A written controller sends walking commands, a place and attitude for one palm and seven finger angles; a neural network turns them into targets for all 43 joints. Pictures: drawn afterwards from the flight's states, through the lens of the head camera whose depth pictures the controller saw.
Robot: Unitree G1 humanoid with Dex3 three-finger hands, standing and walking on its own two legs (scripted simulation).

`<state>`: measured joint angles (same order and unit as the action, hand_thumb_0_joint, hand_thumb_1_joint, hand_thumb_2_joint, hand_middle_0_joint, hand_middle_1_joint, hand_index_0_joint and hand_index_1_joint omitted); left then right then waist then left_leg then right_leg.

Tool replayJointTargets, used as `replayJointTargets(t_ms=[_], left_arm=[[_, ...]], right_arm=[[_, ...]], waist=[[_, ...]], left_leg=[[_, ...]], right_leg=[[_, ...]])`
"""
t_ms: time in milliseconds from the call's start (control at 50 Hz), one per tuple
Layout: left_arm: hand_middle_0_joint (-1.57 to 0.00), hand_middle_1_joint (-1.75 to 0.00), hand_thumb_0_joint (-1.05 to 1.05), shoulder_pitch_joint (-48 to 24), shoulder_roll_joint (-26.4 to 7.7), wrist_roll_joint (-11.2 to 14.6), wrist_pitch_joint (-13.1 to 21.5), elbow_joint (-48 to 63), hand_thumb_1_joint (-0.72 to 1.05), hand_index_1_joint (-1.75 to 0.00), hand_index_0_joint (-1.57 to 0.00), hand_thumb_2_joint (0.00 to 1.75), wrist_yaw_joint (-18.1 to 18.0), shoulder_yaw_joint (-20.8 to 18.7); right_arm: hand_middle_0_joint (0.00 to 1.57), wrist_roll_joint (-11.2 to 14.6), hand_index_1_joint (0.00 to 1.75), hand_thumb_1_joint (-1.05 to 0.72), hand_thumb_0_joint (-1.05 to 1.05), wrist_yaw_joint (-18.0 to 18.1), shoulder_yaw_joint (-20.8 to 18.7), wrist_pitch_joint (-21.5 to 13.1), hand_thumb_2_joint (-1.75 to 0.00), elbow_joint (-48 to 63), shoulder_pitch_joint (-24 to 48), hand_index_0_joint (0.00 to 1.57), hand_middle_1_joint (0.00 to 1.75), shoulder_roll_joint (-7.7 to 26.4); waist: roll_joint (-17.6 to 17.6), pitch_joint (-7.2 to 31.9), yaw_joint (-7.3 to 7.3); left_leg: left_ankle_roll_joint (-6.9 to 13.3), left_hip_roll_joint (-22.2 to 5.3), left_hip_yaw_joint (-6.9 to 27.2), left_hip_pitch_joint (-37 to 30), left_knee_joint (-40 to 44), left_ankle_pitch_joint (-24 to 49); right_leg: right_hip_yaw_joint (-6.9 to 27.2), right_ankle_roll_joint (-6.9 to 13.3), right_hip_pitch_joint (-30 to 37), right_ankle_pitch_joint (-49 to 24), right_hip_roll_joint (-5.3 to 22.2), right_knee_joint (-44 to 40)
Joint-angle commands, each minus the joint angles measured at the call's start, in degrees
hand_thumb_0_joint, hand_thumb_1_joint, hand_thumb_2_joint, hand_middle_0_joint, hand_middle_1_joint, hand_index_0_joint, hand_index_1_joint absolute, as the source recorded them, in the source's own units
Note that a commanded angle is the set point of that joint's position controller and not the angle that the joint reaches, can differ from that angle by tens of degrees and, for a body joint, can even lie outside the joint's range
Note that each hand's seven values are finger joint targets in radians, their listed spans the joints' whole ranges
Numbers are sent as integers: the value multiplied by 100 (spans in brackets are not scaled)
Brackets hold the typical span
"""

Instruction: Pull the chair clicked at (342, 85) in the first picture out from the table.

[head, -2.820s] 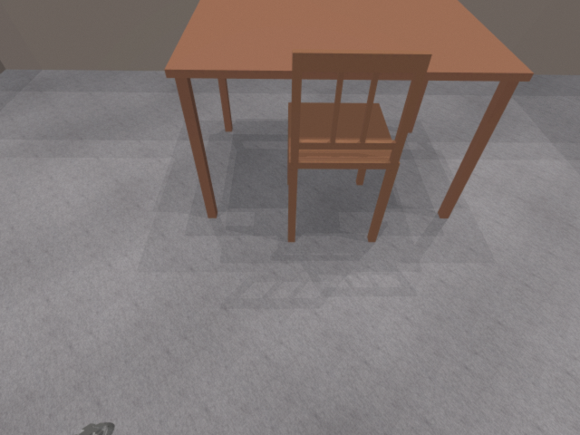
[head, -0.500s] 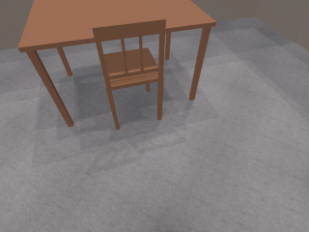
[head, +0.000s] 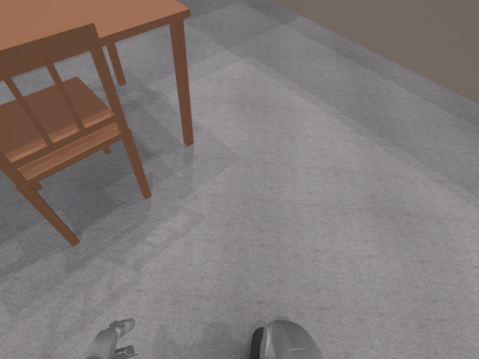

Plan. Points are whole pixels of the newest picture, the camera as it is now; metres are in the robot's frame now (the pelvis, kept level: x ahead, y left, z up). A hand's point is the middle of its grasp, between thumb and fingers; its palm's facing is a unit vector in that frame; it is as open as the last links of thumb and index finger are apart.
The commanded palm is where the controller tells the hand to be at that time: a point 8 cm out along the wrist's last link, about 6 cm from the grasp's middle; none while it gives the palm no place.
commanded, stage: walk to a spot facing it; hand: left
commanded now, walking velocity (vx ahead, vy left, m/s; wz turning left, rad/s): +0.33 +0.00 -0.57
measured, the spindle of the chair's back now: (28, 111) +0.71 +0.58 -0.10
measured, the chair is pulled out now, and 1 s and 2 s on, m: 0.00 0.00 0.00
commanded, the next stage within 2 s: turn to face it in 0.88 s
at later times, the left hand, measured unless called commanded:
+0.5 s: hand (142, 291) +0.26 +0.19 -0.16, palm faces -0.10 -0.97 -0.22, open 7.3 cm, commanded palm none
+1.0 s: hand (201, 191) +0.51 +0.09 -0.16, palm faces -0.52 -0.83 -0.22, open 7.4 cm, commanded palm none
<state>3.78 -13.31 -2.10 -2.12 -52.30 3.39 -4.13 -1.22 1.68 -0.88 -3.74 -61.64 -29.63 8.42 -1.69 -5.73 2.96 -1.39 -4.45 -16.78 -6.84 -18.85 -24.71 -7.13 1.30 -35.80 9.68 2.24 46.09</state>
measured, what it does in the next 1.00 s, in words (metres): walks ahead, turning right: right foot, then left foot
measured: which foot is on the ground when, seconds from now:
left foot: down 0.00-0.06, up 0.08-0.52, down 0.54-1.00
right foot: up 0.00-0.06, down 0.08-0.54, up 0.56-1.00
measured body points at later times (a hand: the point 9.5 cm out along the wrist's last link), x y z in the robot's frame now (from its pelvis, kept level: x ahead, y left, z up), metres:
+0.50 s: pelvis +0.21 +0.00 +0.00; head +0.22 +0.01 +0.45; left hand +0.27 +0.25 -0.15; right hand +0.29 -0.25 -0.12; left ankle +0.32 +0.11 -0.71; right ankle +0.15 -0.09 -0.73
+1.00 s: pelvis +0.32 -0.02 -0.01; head +0.35 -0.04 +0.44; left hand +0.54 +0.14 -0.14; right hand +0.19 -0.25 -0.15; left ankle +0.33 +0.10 -0.73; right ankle +0.31 -0.15 -0.72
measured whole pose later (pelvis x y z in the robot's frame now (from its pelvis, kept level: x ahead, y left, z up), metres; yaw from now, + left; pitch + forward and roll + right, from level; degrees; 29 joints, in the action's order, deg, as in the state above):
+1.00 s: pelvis +0.32 -0.02 -0.01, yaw -33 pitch -1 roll +0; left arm 9.3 -12.3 -1.9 -2.4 -51.9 1.6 -5.2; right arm -1.3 0.5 -4.5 0.2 -55.9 -17.2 12.7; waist 0.4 -5.3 1.4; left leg -2.3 -11.3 -22.0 8.0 -35.7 -24.1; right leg -7.1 -1.3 -23.2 15.2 3.2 39.3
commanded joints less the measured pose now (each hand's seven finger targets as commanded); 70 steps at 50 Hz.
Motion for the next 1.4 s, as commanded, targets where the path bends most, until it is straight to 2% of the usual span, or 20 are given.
replayJointTargets(t_ms=[0, 40, 60, 100, 200, 400, 480, 500, 540, 680, 920, 960, 980, 1000, 1020, 1100, 1280, 1320, 1340, 1380], left_arm=[[-20, -30, 0, 292, -280, 23, 277, 325, 90, -30, -20, 90, -17, -11], [-20, -30, 0, 1759, -1076, 8, 409, -97, 90, -30, -20, 90, -111, -209], [-20, -30, 0, 2263, -1592, 109, 467, -146, 90, -30, -20, 90, -211, -302], [-20, -30, 0, 1712, -1505, 223, 362, 9, 90, -30, -20, 90, -279, -288], [-20, -30, 0, 696, -738, 92, 520, 111, 90, -30, -20, 90, -346, -77], [-20, -30, 0, 1514, -761, 83, 571, -82, 90, -30, -20, 90, -316, -131], [-20, -30, 0, 1453, -811, 118, 495, -21, 90, -30, -20, 90, -339, -179], [-20, -30, 0, 1375, -654, 154, 483, 39, 90, -30, -20, 90, -336, -176], [-20, -30, 0, 1551, -395, 155, 497, 147, 90, -30, -20, 90, -262, -124], [-20, -30, 0, 1654, -103, 80, 71, -13, 90, -30, -20, 90, -146, -183], [-20, -30, 0, 520, -51, 47, 65, 459, 90, -30, -20, 90, -160, -131], [-20, -30, 0, 1148, -370, 19, 190, 306, 90, -30, -20, 90, -214, -169], [-20, -30, 0, 1670, -944, -31, 306, 146, 90, -30, -20, 90, -307, -271], [-20, -30, 0, 2048, -1358, 101, 331, -17, 90, -30, -20, 90, -363, -313], [-20, -30, 0, 1970, -1235, 137, 297, -37, 90, -30, -20, 90, -433, -263], [-20, -30, 0, 397, -589, 61, 292, 157, 90, -30, -20, 90, -541, 16], [-20, -30, 0, 390, -620, 124, 134, 97, 90, -30, -20, 90, -554, -89], [-20, -30, 0, 556, -136, 197, 48, 312, 90, -30, -20, 90, -509, -78], [-20, -30, 0, 199, -84, 162, 36, 512, 90, -30, -20, 90, -511, -47], [-20, -30, 0, -18, -108, 94, 63, 510, 90, -30, -20, 90, -490, -119]], right_arm=[[20, 14, 30, -90, 0, 63, -260, -100, -90, 266, -58, 20, 30, 1222], [20, 143, 30, -90, 0, -50, -218, -69, -90, 438, -4, 20, 30, 1059], [20, 205, 30, -90, 0, -42, -176, -100, -90, 688, -76, 20, 30, 664], [20, 108, 30, -90, 0, -16, -254, -108, -90, 903, 650, 20, 30, 795], [20, -46, 30, -90, 0, -87, -234, 234, -90, 603, 275, 20, 30, 569], [20, -20, 30, -90, 0, -229, -248, 73, -90, 1335, 2155, 20, 30, 566], [20, 13, 30, -90, 0, -146, -293, -8, -90, 1306, 1922, 20, 30, 747], [20, -9, 30, -90, 0, -68, -347, -53, -90, 1107, 1296, 20, 30, 1026], [20, -36, 30, -90, 0, -44, -458, 28, -90, 1004, 432, 20, 30, 1830], [20, 18, 30, -90, 0, 11, -219, 27, -90, 1138, 1687, 20, 30, 933], [20, -52, 30, -90, 0, -52, -529, 267, -90, 935, 1295, 20, 30, 1294], [20, -11, 30, -90, 0, -99, -523, 298, -90, 973, 1194, 20, 30, 1293], [20, 49, 30, -90, 0, -148, -412, 308, -90, 1043, 1015, 20, 30, 934], [20, 84, 30, -90, 0, -98, -297, 342, -90, 1211, 1205, 20, 30, 638], [20, 105, 30, -90, 0, -11, -266, 397, -90, 1198, 1418, 20, 30, 653], [20, 30, 30, -90, 0, -34, -187, 509, -90, 626, 888, 20, 30, 554], [20, 18, 30, -90, 0, -166, -233, 518, -90, 630, 763, 20, 30, 467], [20, -42, 30, -90, 0, -167, -384, 430, -90, 713, 469, 20, 30, 1127], [20, -86, 30, -90, 0, -124, -460, 433, -90, 750, 404, 20, 30, 1363], [20, -55, 30, -90, 0, -39, -467, 371, -90, 743, 598, 20, 30, 1228]], waist=[[1172, 480, -508], [314, 1602, -1172], [-694, 2321, -1119], [-238, 1552, -886], [21, 610, 18], [-457, 404, -511], [-377, 577, -287], [5, 889, 8], [1543, 1434, 236], [1060, 449, -468], [1357, 437, -128], [665, 867, -513], [-743, 1444, -718], [-1390, 1776, -788], [-851, 1848, -819], [-506, 991, -111], [-336, 546, -157], [1838, 525, -74], [2069, 406, 107], [1399, 519, 39]], left_leg=[[481, -1384, 108, 247, -1514, 7177], [94, -1084, 70, 2531, -4431, 3891], [-180, -101, 481, 4211, -6752, -839], [-40, -454, 1536, 4657, -6898, -81], [-181, -725, 1440, 3613, -5185, 754], [-203, -176, 1316, 3620, -2492, 986], [-135, 102, 1177, 2121, -1036, 1106], [8, -250, 1522, 692, -464, 1442], [1138, -2799, 3866, -313, 108, 2028], [694, -1614, 1025, 1795, 226, 3212], [590, -1836, 147, 1078, -812, 3815], [223, -1615, -58, 1585, -2278, 3954], [-86, -1040, -157, 3074, -3734, 1937], [-251, -342, 506, 3890, -4921, -1236], [-155, -378, 1332, 3774, -5127, -1322], [-137, -354, 1506, 3114, -4378, -269], [-114, -89, 938, 2351, -1685, 931], [588, -1389, 3116, 2009, -193, 2827], [1205, -1991, 4139, 2148, 392, 2823], [1226, -1701, 4038, 1991, 339, 2347]], right_leg=[[-395, 406, 1556, 343, -538, -882], [805, 917, 4915, -113, 448, -1561], [3971, 1713, 5830, -1119, 2322, -2033], [3574, 1638, 4473, -699, 2079, -2661], [1686, 1019, 1614, -115, 1039, -3218], [2269, 1020, 2303, -480, 860, -2961], [2290, 746, 2176, -1049, 654, -2144], [1983, 481, 1452, -1135, 276, -1141], [771, -57, -208, 2596, -443, 1936], [568, -390, 238, 870, 283, 2470], [-76, -282, 1068, 842, 63, -520], [-117, -106, 2559, -95, -111, -1668], [1419, 320, 4138, -1957, 1111, -1934], [2581, 1008, 4343, -4419, 2287, -1983], [2264, 1220, 3918, -4213, 2215, -2069], [957, 817, 2297, -2012, 1532, -2468], [56, 335, 2098, -636, 1556, -1846], [-403, -380, 1063, 1530, 527, -186], [-61, -455, 626, 2730, 125, 1106], [669, -410, 98, 2073, 255, 2187]])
